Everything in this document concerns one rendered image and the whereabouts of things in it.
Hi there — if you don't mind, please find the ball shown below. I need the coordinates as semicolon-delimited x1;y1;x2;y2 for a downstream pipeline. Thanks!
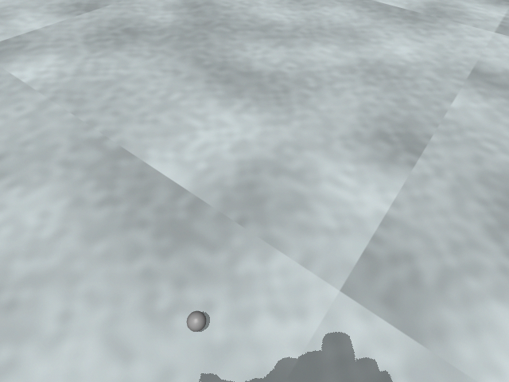
187;311;206;332

